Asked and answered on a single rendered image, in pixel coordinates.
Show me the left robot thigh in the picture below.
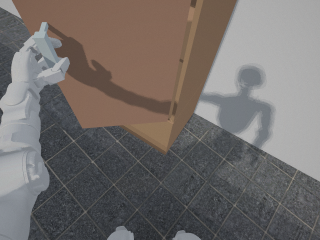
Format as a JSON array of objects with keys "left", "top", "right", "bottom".
[{"left": 107, "top": 230, "right": 134, "bottom": 240}]

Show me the handle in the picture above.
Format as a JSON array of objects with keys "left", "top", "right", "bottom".
[{"left": 33, "top": 22, "right": 65, "bottom": 77}]

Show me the cupboard door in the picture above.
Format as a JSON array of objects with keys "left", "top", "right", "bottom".
[{"left": 12, "top": 0, "right": 191, "bottom": 129}]

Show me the robot right shin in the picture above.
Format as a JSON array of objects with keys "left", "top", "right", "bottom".
[{"left": 175, "top": 230, "right": 186, "bottom": 237}]

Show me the left robot forearm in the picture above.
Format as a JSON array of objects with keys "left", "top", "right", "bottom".
[{"left": 0, "top": 81, "right": 41, "bottom": 157}]

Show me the left robot hand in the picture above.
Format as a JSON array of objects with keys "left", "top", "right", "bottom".
[{"left": 11, "top": 35, "right": 70, "bottom": 93}]

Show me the left robot upper arm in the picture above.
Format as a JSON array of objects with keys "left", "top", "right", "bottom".
[{"left": 0, "top": 150, "right": 50, "bottom": 240}]

